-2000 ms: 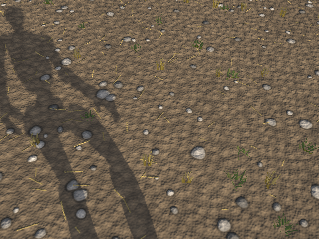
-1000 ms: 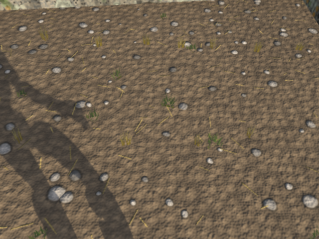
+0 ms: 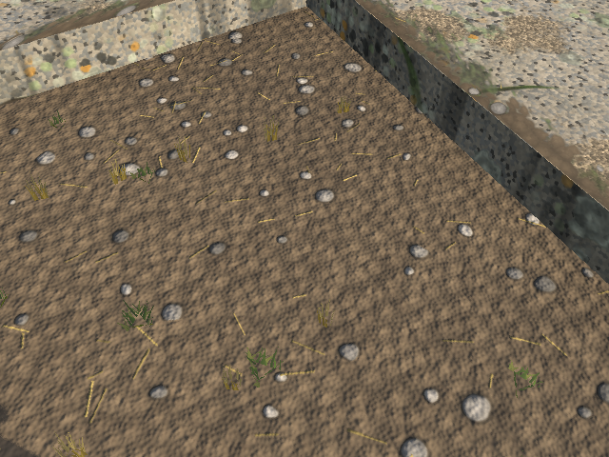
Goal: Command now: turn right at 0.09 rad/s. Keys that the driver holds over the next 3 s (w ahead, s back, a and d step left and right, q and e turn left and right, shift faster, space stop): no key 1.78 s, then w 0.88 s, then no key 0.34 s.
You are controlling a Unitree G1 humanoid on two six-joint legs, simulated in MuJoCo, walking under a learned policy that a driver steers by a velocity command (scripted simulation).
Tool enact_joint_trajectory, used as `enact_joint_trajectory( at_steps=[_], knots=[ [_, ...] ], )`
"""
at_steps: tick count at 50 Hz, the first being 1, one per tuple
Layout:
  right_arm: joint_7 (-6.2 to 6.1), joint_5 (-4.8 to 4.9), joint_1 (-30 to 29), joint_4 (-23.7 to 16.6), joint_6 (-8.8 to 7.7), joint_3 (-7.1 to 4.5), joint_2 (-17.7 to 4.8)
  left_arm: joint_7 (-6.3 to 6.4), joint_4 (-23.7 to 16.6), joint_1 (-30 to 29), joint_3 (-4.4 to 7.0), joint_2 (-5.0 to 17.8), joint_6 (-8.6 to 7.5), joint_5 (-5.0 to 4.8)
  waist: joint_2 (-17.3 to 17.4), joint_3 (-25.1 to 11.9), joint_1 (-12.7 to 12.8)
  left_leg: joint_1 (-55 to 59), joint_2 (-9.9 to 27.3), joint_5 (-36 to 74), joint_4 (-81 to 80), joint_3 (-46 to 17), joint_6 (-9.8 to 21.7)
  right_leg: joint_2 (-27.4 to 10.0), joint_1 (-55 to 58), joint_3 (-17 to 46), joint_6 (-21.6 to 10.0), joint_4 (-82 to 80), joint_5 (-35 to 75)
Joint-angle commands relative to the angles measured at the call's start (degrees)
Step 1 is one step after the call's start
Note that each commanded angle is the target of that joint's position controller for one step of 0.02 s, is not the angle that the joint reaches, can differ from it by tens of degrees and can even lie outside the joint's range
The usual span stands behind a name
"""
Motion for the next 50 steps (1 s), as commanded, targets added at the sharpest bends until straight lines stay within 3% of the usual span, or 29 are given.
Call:
enact_joint_trajectory(
  at_steps=[1,4,8,20,34,50],
  knots=[
    [-0.07,-0.01,-2.26,-3.50,-0.80,-1.36,-8.03,-0.07,-3.13,-0.75,1.74,5.99,-0.61,-0.37,5.62,-1.34,0.37,-4.07,4.78,-2.75,-8.72,-5.31,2.12,-3.56,4.92,3.34,-2.32,-2.41,0.26],
    [-0.31,0.45,-1.22,-3.10,-0.82,-1.21,-7.87,0.16,-2.17,-0.97,1.59,5.40,-1.40,-0.13,1.63,-2.16,-0.43,-1.43,3.78,2.38,-5.76,-3.72,2.17,-4.31,4.00,4.34,-2.24,-3.19,3.50],
    [-0.31,0.49,-0.76,-2.38,-0.54,-0.95,-7.28,0.39,-0.94,-0.39,1.48,5.08,-1.96,-0.49,0.11,-3.84,-0.74,0.60,3.04,6.48,-4.31,-2.78,2.03,-4.61,5.01,4.60,-2.08,-2.59,7.46],
    [-0.28,0.68,-0.78,1.65,-0.18,-0.63,-6.98,1.25,3.21,0.11,1.39,5.02,-1.85,-0.78,1.59,-2.86,-0.41,0.99,2.22,7.37,-5.56,-2.18,1.45,-4.64,7.23,4.32,-1.98,-2.56,9.89],
    [-0.89,0.79,1.07,7.07,-0.15,-0.27,-6.90,1.78,11.01,-0.65,1.19,4.69,-1.80,-1.08,1.60,-1.11,-0.49,1.02,1.56,5.68,-7.72,-1.83,1.61,-3.88,8.22,2.88,-1.19,-4.08,8.44],
    [-1.15,0.80,4.60,10.35,-0.18,0.41,-5.66,2.11,18.75,-0.20,0.41,4.27,-1.77,-1.26,1.94,0.13,-0.28,0.92,1.10,5.10,-8.92,-1.57,2.07,-3.43,7.60,1.67,-0.53,-5.10,6.49]
  ],
)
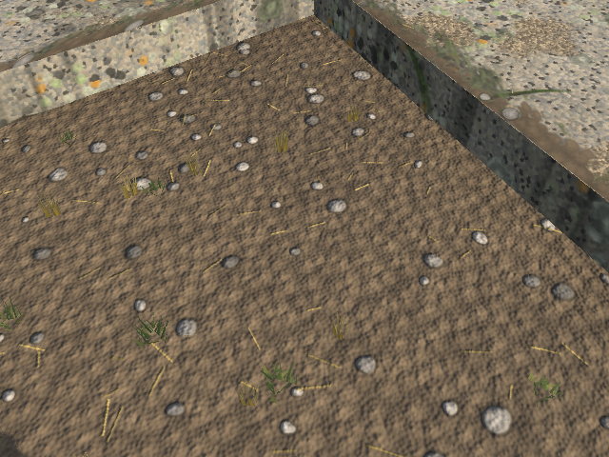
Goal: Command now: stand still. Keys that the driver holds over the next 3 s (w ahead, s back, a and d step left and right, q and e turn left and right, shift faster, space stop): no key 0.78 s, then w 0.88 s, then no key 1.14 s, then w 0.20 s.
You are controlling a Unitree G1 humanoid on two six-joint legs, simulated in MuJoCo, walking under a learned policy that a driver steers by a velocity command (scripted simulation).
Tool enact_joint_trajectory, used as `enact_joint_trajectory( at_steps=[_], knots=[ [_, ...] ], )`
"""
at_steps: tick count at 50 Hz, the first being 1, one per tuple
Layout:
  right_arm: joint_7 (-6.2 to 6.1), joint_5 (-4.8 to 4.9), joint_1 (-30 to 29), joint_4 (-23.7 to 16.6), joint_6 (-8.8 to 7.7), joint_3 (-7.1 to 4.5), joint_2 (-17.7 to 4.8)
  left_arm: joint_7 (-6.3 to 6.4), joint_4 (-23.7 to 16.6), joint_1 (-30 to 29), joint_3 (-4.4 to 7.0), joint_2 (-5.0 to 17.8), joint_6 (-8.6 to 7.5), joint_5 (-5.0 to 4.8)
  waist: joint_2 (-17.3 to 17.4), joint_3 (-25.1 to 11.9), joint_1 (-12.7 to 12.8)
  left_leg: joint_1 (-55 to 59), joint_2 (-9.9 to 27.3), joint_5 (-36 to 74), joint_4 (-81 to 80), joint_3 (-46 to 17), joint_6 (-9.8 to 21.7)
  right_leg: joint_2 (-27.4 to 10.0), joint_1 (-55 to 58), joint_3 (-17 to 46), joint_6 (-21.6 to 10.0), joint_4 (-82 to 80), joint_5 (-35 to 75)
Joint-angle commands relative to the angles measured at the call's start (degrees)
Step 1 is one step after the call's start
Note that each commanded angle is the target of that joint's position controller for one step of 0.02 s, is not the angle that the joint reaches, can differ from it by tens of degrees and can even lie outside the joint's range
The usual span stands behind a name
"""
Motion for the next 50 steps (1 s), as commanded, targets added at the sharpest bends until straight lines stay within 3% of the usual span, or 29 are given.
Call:
enact_joint_trajectory(
  at_steps=[1,17,39,41,42,44,45,46,48,50],
  knots=[
    [-0.18,0.01,2.15,-1.27,-0.45,-0.97,-6.09,0.22,-0.87,0.06,0.90,6.24,-0.47,-0.02,0.17,-0.60,0.07,-4.29,2.35,6.02,-5.94,-2.12,0.63,-1.87,2.79,1.09,-1.67,-3.34,9.39],
    [-0.17,0.10,5.68,0.03,-0.53,-0.57,-4.60,0.51,2.80,1.91,0.14,5.27,-0.41,-0.10,0.30,0.09,0.28,-4.35,2.21,6.81,-6.49,-2.24,1.09,-1.86,2.11,0.41,-1.16,-3.62,8.90],
    [-0.18,0.25,8.97,0.70,-0.49,-0.66,-3.06,0.91,4.20,4.89,-0.37,4.06,-0.51,-0.23,0.34,0.73,0.27,-4.03,2.13,8.45,-6.82,-2.47,1.64,-2.06,1.38,-0.09,-0.59,-3.64,8.89],
    [-0.45,0.46,10.25,1.40,-0.26,-0.91,-3.42,1.01,4.70,5.91,-0.64,2.86,-0.42,-0.33,1.82,0.26,-0.01,-3.99,1.98,-7.30,-9.09,-3.42,2.58,0.24,0.45,-2.79,-0.68,-1.46,-2.07],
    [-0.73,0.94,10.29,1.07,-0.10,-1.66,-5.67,1.02,4.28,5.37,-0.53,3.03,-0.61,-0.57,4.29,1.71,-0.52,-4.63,3.64,-17.92,-11.03,-6.58,4.56,2.17,-2.80,-5.18,-0.90,2.58,-9.98],
    [-1.09,1.57,12.42,0.64,-0.37,-3.08,-9.58,0.46,1.82,1.80,-0.65,3.04,-2.20,-0.69,9.70,5.83,-2.31,-4.50,14.33,-31.89,-18.42,-20.94,11.00,0.82,-12.36,-6.80,-1.66,13.40,-12.70],
    [-1.18,1.45,12.28,0.25,-0.85,-3.63,-10.42,-0.03,0.68,0.03,-0.68,3.02,-3.30,-0.96,9.85,8.36,-2.61,-5.50,18.86,-31.03,-20.85,-26.38,13.71,-1.95,-15.67,-5.77,-2.22,18.32,-11.55],
    [-1.09,1.00,12.14,-0.15,-1.47,-3.71,-9.78,-0.54,-0.01,-1.00,-0.45,3.39,-4.18,-1.27,8.87,9.59,-2.65,-3.64,20.74,-27.07,-21.50,-28.37,14.94,-3.85,-20.03,-4.51,-2.71,22.74,-13.72],
    [-0.69,1.39,11.13,-1.23,-2.25,-3.68,-8.28,-1.45,-0.69,-0.77,-0.15,3.63,-5.66,-1.84,6.33,8.82,-1.61,1.50,20.05,-18.96,-20.22,-25.08,13.51,-6.39,-23.86,-3.69,-3.85,21.64,-14.98],
    [-0.47,2.21,9.72,-2.22,-2.23,-3.85,-8.46,-2.02,-0.88,-0.74,0.05,3.32,-6.74,-2.11,5.85,6.42,-0.87,0.61,15.67,-11.77,-18.35,-16.96,10.62,-5.32,-16.25,-6.40,-3.91,11.52,-11.40]
  ],
)
Over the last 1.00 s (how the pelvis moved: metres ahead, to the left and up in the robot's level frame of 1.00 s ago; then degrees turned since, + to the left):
0.03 0.02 0.00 0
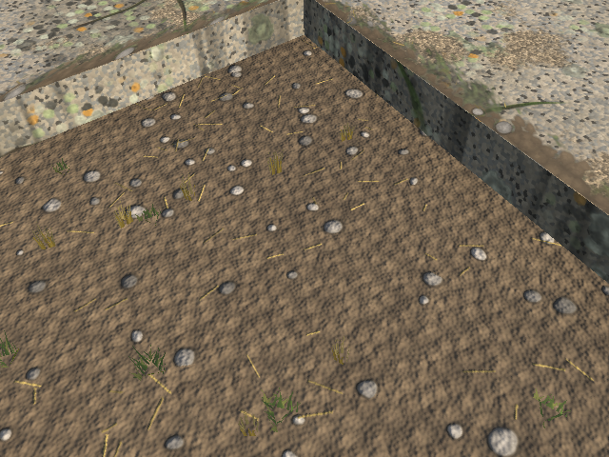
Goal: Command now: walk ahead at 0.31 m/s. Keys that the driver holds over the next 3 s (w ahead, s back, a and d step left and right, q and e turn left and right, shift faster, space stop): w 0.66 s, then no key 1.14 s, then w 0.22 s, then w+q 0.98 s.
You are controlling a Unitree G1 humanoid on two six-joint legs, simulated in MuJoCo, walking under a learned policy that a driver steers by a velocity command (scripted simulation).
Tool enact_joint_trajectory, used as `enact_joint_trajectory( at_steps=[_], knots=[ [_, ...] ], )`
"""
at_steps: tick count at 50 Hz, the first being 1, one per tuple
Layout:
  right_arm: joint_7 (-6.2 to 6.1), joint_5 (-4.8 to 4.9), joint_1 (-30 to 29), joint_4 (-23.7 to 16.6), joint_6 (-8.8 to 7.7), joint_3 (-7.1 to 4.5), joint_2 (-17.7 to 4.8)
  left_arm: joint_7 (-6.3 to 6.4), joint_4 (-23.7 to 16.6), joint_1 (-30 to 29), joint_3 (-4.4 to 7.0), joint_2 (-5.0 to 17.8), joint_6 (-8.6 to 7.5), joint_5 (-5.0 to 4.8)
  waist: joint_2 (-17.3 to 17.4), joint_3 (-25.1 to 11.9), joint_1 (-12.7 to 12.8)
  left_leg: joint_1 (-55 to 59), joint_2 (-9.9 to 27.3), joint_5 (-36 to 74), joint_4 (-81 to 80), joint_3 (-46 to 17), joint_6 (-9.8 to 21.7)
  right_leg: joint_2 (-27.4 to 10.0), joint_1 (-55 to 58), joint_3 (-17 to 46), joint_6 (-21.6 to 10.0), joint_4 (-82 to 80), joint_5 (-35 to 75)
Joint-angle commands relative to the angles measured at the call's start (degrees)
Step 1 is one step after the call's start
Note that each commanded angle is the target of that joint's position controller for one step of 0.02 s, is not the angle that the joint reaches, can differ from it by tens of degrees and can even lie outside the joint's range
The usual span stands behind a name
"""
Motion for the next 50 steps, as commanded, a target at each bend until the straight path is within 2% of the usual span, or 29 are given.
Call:
enact_joint_trajectory(
  at_steps=[1,3,4,5,6,7,8,9,11,14,19,23,25,26,27,28,29,30,31,32,33,34,35,37,40,43,46,48,50],
  knots=[
    [0.16,0.91,-1.54,-3.33,-0.56,-1.94,-9.47,-0.98,-3.56,-3.56,0.97,3.71,-2.67,-0.45,4.67,8.43,1.90,-6.17,13.16,-8.88,-12.32,-12.97,8.29,-0.97,-1.04,-1.74,-0.38,-11.00,4.88],
    [0.41,0.93,-1.77,-3.92,-0.18,-1.83,-9.45,-1.05,0.32,5.61,1.98,4.14,-2.27,-0.33,3.47,5.35,5.41,-14.96,9.43,-6.92,-6.26,-8.87,7.21,3.47,15.63,-5.16,1.00,-15.94,12.93],
    [0.55,0.68,-3.31,-4.68,-0.58,-1.32,-8.24,-0.83,1.51,10.75,2.65,5.26,-1.99,-0.33,0.98,3.96,8.08,-19.19,7.26,-1.73,1.25,-6.17,5.57,1.53,22.32,-1.47,0.17,-17.92,11.78],
    [1.11,-0.37,-5.19,-6.27,-1.19,0.02,-3.80,-0.26,2.08,18.11,3.79,10.02,-1.96,0.01,-11.74,0.84,10.59,-26.09,1.85,-2.37,22.73,1.10,1.67,-11.24,28.62,16.98,-3.92,-26.03,4.32],
    [0.98,0.41,-4.60,-8.39,-2.39,0.38,-1.02,-1.11,2.54,22.98,4.29,14.69,-2.66,0.94,-20.81,-1.30,10.07,-37.56,-3.58,-13.92,38.11,-0.59,0.81,-21.76,32.65,42.41,-12.29,-35.48,-5.72],
    [1.07,1.68,-5.46,-8.74,-3.29,-0.29,-4.41,-1.42,1.39,16.76,3.05,11.26,-3.64,1.27,-11.43,3.61,6.99,-42.28,1.06,-11.32,47.21,-5.64,2.15,-23.18,28.10,42.81,-13.08,-35.74,-10.71],
    [1.61,2.08,-6.81,-9.08,-3.95,-0.56,-5.76,-1.77,-0.77,11.13,2.14,8.15,-4.18,0.99,-7.82,7.11,5.25,-44.08,3.80,-4.51,48.47,-6.26,3.51,-20.50,24.53,35.15,-10.94,-35.83,-8.56],
    [1.74,1.46,-6.72,-8.57,-4.21,-0.84,-6.05,-2.22,-2.30,7.22,1.55,7.17,-4.28,1.02,-5.96,7.58,3.72,-42.51,5.90,0.86,46.78,-5.02,3.69,-17.46,22.09,27.97,-9.01,-36.40,-1.72],
    [2.07,0.37,-7.77,-8.52,-4.03,-1.78,-7.21,-2.40,-3.01,6.24,0.70,5.03,-3.63,1.39,-6.01,7.31,2.68,-38.56,8.09,6.91,41.28,-3.14,2.89,-12.61,19.61,16.75,-6.22,-36.76,13.17],
    [2.64,-0.04,-10.77,-9.54,-2.98,-1.49,-4.69,-1.40,-1.98,11.15,0.62,6.10,-2.91,1.75,-5.64,6.66,3.22,-38.70,8.12,10.99,37.07,-0.06,0.29,-10.63,19.57,10.19,-7.07,-36.91,28.60],
    [3.03,0.12,-24.75,-15.05,-3.08,-0.15,-2.51,0.03,-3.10,13.05,0.81,8.16,-2.23,1.67,-5.11,8.97,5.86,-35.10,5.57,20.47,17.02,3.19,-1.40,-9.17,16.11,5.43,-7.23,-39.84,30.70],
    [4.22,0.59,-30.30,-17.61,-3.45,0.11,-3.15,0.29,-2.27,16.04,1.29,8.39,-1.88,0.74,-5.37,10.38,5.82,-33.61,4.09,21.47,9.22,2.87,0.60,-11.95,21.81,4.50,-7.33,-38.95,33.20],
    [4.79,0.55,-29.54,-18.08,-3.85,-0.38,-4.60,0.41,-2.66,14.95,1.82,9.20,-1.45,0.78,-5.93,8.44,3.66,-30.61,2.92,18.94,7.20,2.91,2.42,-13.28,26.12,3.68,-6.40,-35.06,42.55],
    [4.82,0.49,-26.84,-17.58,-3.91,-1.02,-5.99,0.46,-3.08,14.04,2.18,10.07,-1.15,1.04,-7.20,5.62,1.71,-26.21,1.40,17.04,7.54,3.63,3.35,-13.61,27.90,3.37,-5.76,-31.27,52.54],
    [4.61,0.54,-21.47,-16.26,-3.83,-2.00,-7.90,0.46,-3.45,13.17,2.51,10.80,-0.63,1.43,-8.70,1.29,-1.34,-19.10,-0.60,15.03,8.41,4.77,4.51,-13.30,28.83,2.75,-5.11,-24.60,63.06],
    [4.20,0.71,-11.80,-13.33,-3.57,-3.36,-10.27,0.36,-4.03,11.97,2.35,10.38,-0.09,1.77,-8.66,-4.44,-6.18,-6.63,-1.94,15.52,7.68,5.67,6.09,-11.02,25.80,1.00,-3.67,-13.04,67.11],
    [3.54,0.10,-1.44,-10.94,-3.17,-4.38,-13.53,0.12,-5.50,11.68,1.56,8.85,-0.08,2.39,-4.93,-11.88,-9.74,12.28,6.95,13.65,9.57,-4.49,9.33,-8.57,12.12,0.34,-2.30,3.75,52.20],
    [3.82,-0.95,3.78,-9.06,-3.10,-5.21,-17.52,-1.05,-5.68,20.68,-0.99,-0.86,-1.38,1.97,11.62,-23.01,-4.61,32.85,22.44,-1.93,2.69,-35.32,20.12,3.56,-10.21,1.95,1.22,27.26,8.60],
    [3.80,-0.84,2.27,-8.87,-3.04,-3.65,-11.92,-1.49,-5.00,16.91,0.01,3.68,-3.30,0.49,9.28,-21.87,-6.26,30.79,22.42,-5.63,-6.30,-44.78,18.80,3.58,-16.79,10.03,-0.03,35.24,-5.51],
    [3.66,-0.56,-4.04,-9.58,-3.35,-2.90,-9.82,-1.58,-7.88,10.19,1.23,7.92,-4.40,-1.23,7.83,-10.50,-4.64,21.51,20.67,-2.71,-7.43,-35.12,15.45,0.28,-21.46,8.69,-1.04,36.84,-2.39],
    [3.73,-0.71,-9.80,-10.87,-3.72,-2.28,-8.06,-1.09,-9.08,6.16,1.35,8.69,-4.86,-1.34,1.36,-5.40,-2.60,11.12,18.79,4.61,-8.94,-26.81,13.75,-3.06,-19.21,7.41,-1.37,33.89,3.28],
    [4.10,-1.35,-13.30,-11.22,-4.10,-1.82,-6.65,-0.45,-9.14,4.54,1.91,8.48,-4.54,-0.56,-1.33,-1.25,-0.40,2.19,16.79,16.39,-9.99,-20.05,12.67,-4.73,-16.02,6.11,-0.83,30.57,5.94],
    [4.34,-1.99,-14.54,-10.90,-4.42,-1.41,-5.42,-0.08,-8.75,6.34,2.18,7.43,-3.65,0.17,-0.22,-0.66,2.04,-3.16,14.83,25.41,-10.73,-14.45,11.88,-6.21,-11.07,6.28,-0.45,28.41,6.80],
    [4.64,-2.07,-13.67,-9.25,-4.68,-1.04,-4.54,0.35,-8.12,9.35,2.02,4.47,-2.10,0.54,1.00,-0.07,4.08,-8.19,13.22,39.21,-11.49,-8.17,12.28,-6.21,-6.76,5.25,0.68,24.18,6.20],
    [3.36,-2.43,-12.90,-7.65,-4.46,-1.31,-7.21,0.72,-10.33,5.22,2.13,4.34,-1.06,1.38,2.12,0.76,4.93,-10.57,11.86,49.02,-11.65,-2.45,12.49,-5.92,-8.04,3.58,2.73,13.36,11.87],
    [2.15,-2.10,-11.61,-6.94,-3.36,-1.39,-8.50,0.36,-11.96,-1.39,1.57,3.62,-0.88,1.71,2.59,-0.97,2.75,-9.76,9.41,47.14,-10.72,1.44,10.45,-4.42,-4.52,1.80,3.23,-0.96,22.64],
    [1.79,-1.62,-9.11,-5.27,-2.42,-1.39,-9.27,0.09,-12.81,-5.49,1.77,5.10,-0.46,1.36,2.80,-1.73,1.00,-6.20,10.75,40.80,-9.62,0.09,10.01,-3.06,-2.58,2.25,3.22,-7.78,26.70],
    [1.65,-1.14,-9.21,-4.49,-1.81,-1.38,-9.10,-0.03,-13.43,-7.24,2.08,6.28,-0.43,1.63,2.93,-1.09,0.96,-4.10,11.94,37.43,-7.24,-1.60,9.48,-2.62,-2.27,2.75,2.29,-10.94,24.28],
    [1.38,-0.33,-10.36,-4.12,-1.27,-1.21,-8.35,-0.14,-12.64,-5.24,2.61,7.11,-0.71,2.23,1.95,-1.50,2.97,-3.22,10.87,31.72,-2.13,-2.35,7.32,-1.66,2.29,2.11,0.69,-17.90,26.75]
  ],
)
Over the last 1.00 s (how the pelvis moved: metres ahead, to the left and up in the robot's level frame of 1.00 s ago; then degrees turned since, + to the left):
0.04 0.00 0.00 0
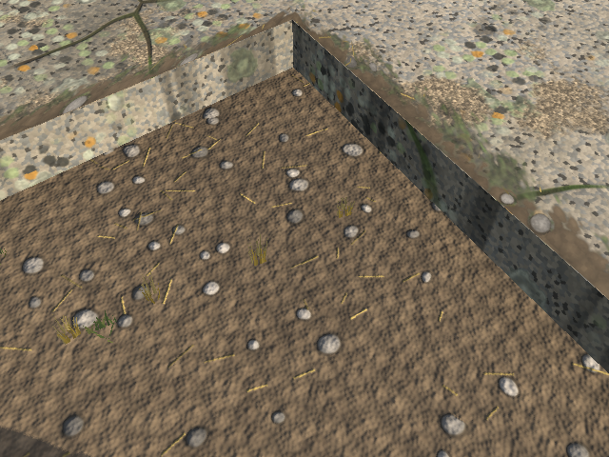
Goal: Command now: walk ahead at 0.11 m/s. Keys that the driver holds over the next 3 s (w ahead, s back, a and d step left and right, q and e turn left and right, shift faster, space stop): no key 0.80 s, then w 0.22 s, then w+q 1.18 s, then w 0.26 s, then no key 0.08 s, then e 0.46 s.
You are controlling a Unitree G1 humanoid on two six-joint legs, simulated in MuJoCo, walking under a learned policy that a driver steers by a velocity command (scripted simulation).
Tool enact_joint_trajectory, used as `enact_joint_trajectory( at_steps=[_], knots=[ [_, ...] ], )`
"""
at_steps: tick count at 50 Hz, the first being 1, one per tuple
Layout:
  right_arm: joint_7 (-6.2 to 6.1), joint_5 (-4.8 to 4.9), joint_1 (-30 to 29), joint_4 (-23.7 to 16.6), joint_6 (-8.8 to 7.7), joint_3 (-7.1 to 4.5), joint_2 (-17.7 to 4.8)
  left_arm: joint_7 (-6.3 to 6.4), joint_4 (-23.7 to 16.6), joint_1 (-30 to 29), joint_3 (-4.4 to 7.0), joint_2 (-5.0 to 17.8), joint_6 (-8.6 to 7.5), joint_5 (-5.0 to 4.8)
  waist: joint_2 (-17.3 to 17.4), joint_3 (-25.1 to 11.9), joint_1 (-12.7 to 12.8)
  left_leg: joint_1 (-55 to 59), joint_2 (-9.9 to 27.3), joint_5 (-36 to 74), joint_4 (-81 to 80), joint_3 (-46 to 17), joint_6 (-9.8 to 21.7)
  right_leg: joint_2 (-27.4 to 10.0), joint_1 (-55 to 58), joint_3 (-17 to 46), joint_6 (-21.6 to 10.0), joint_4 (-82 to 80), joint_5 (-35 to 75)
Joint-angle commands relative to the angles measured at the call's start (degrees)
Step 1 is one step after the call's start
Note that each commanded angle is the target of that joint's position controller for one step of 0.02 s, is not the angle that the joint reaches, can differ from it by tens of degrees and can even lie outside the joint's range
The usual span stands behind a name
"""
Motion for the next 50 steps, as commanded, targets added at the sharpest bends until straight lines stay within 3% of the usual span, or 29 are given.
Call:
enact_joint_trajectory(
  at_steps=[1,2,3,4,6,8,9,10,11,14,16,23,40,41,43,45,46,47,50],
  knots=[
    [-0.58,0.51,0.39,-1.41,0.04,-1.06,-6.70,0.28,-0.55,5.49,2.46,8.35,-0.63,0.82,3.31,-4.44,4.20,-3.27,11.80,23.08,5.86,-6.03,4.05,-0.41,15.47,0.84,-2.49,-8.91,13.84],
    [-0.54,-0.93,5.21,-1.10,-0.40,-0.65,-5.22,0.60,-0.55,6.50,3.19,12.13,-0.54,1.06,-1.93,-8.06,1.21,-7.64,7.84,11.70,10.89,-4.25,1.54,-6.25,24.42,5.57,-5.14,-4.96,32.12],
    [-0.59,-1.08,11.16,0.86,-0.32,0.43,-1.07,0.74,0.27,7.25,2.50,9.67,0.19,0.93,-8.40,-12.24,-0.63,-13.51,5.03,-5.55,15.59,-2.47,-1.35,-11.94,31.43,11.50,-11.83,-3.61,34.33],
    [-1.02,-0.46,8.53,0.79,0.55,0.33,-2.25,0.40,0.79,7.90,1.50,5.31,0.72,0.51,-7.39,-12.32,1.33,-13.80,4.70,-12.58,17.78,-2.92,-2.66,-13.20,28.93,14.81,-14.01,-6.01,25.11],
    [-1.91,0.16,3.57,-0.26,2.83,-0.20,-4.14,0.07,0.21,3.32,1.00,4.89,1.30,0.52,-5.61,-9.16,0.49,-12.59,5.83,-10.38,14.70,-3.91,-2.91,-11.04,21.76,15.27,-11.70,-9.99,5.68],
    [-2.26,-0.77,3.11,0.10,4.70,-0.15,-4.65,0.02,-1.11,-2.21,1.34,6.49,1.68,0.34,-4.93,-5.82,-1.07,-6.11,6.64,-3.07,7.39,-4.19,-2.01,-7.05,12.19,10.97,-6.88,-12.26,-10.79],
    [-2.12,-0.81,3.28,0.59,4.90,-0.18,-5.24,0.07,-1.52,-3.63,1.32,6.09,1.77,0.08,-3.30,-2.89,-0.71,-7.57,6.85,-4.58,6.28,-3.81,-1.43,-3.88,10.66,6.92,-4.71,-12.33,-15.90],
    [-2.03,-0.56,2.74,1.09,4.60,-0.36,-5.89,0.10,-1.07,-2.84,1.32,5.81,1.64,0.02,-1.02,-1.06,0.30,-8.91,6.69,-5.16,6.28,-3.63,-1.01,-1.96,11.53,4.80,-3.52,-10.98,-13.93],
    [-2.02,-0.48,2.57,1.43,4.15,-0.31,-5.49,0.15,-0.24,-1.39,1.41,5.87,1.32,-0.10,0.18,-1.57,0.71,-8.81,6.89,-3.30,5.91,-3.77,-0.99,-1.40,13.49,4.18,-3.43,-9.05,-7.61],
    [-1.87,-0.38,2.76,2.32,2.82,-0.44,-5.47,0.42,1.55,1.59,1.69,5.64,0.77,-0.62,2.51,-5.66,1.76,-7.86,7.50,5.31,5.97,-4.25,-1.82,-1.00,20.63,2.58,-5.40,-3.25,13.13],
    [-1.82,-0.16,2.65,2.77,2.69,-0.36,-4.84,0.39,2.16,1.70,1.78,5.21,1.06,-0.57,3.12,-6.64,1.96,-7.30,7.45,7.74,6.55,-4.00,-2.15,-1.00,22.12,2.26,-6.23,-2.04,16.49],
    [-2.15,-0.21,3.27,3.96,3.61,-0.18,-4.07,0.40,3.56,0.04,2.05,4.50,2.73,-0.52,2.92,-2.82,1.88,-8.20,7.37,4.89,6.04,-3.77,-1.90,0.13,20.02,1.21,-5.49,-2.63,9.13],
    [-2.45,-0.42,6.44,5.19,2.68,0.25,-1.96,1.24,7.14,-0.31,1.97,4.10,4.00,-0.41,2.95,1.32,2.61,-11.39,7.35,-3.36,2.64,-3.75,-1.62,1.08,19.94,1.03,-3.56,-5.11,-1.86],
    [-2.49,-0.37,7.85,5.81,2.72,0.27,-1.57,1.25,7.89,0.72,1.84,3.54,4.06,-0.38,3.30,0.41,2.50,-11.09,7.23,-9.23,1.68,-3.74,-1.20,1.84,20.15,0.29,-3.48,-5.10,-8.69],
    [-2.78,0.30,7.89,5.21,2.84,-0.55,-3.85,1.29,8.17,0.96,2.22,4.30,3.95,-0.87,5.86,3.47,2.32,-12.62,8.63,-23.11,-0.22,-6.67,1.72,4.77,15.17,-2.56,-3.16,-1.93,-26.50],
    [-2.97,0.93,10.27,4.50,2.09,-1.54,-6.54,0.79,6.53,-2.84,2.13,3.65,2.46,-1.23,9.73,7.68,0.25,-9.97,15.60,-32.61,-6.28,-16.49,6.38,6.33,5.17,-5.22,-2.59,5.45,-27.64],
    [-3.03,1.29,9.50,4.19,1.40,-2.35,-8.62,0.24,5.63,-4.47,2.00,3.07,1.40,-1.61,12.43,10.39,0.19,-8.21,21.34,-32.21,-9.38,-22.91,9.02,4.91,0.35,-5.56,-2.78,10.84,-22.20],
    [-3.01,1.20,8.92,3.94,0.68,-2.58,-8.57,-0.23,5.17,-5.01,2.02,3.12,0.48,-1.70,12.43,11.84,0.36,-6.11,24.34,-28.22,-9.65,-25.41,10.41,2.54,-3.68,-3.97,-3.34,13.80,-21.48],
    [-2.14,1.50,9.01,3.38,-0.45,-2.46,-6.43,-1.32,4.68,-4.18,1.99,2.69,-1.38,-2.50,10.22,11.50,1.44,0.02,22.80,-13.56,-5.69,-20.34,8.63,0.53,-5.55,-4.11,-4.42,9.10,-24.87]
  ],
)
Over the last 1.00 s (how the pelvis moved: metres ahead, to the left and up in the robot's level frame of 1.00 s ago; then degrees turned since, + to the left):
0.47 -0.01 0.00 1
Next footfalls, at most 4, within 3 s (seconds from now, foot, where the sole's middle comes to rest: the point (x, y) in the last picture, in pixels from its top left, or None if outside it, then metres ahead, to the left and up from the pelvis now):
0.02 right None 0.16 -0.12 -0.78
1.60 left None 0.49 0.13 -0.78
2.12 right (265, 318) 0.84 0.09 -0.78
2.60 left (120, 318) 0.86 0.46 -0.78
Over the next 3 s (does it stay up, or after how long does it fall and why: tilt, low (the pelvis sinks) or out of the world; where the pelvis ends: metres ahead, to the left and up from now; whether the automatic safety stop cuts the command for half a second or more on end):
stays up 0.86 0.31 -0.01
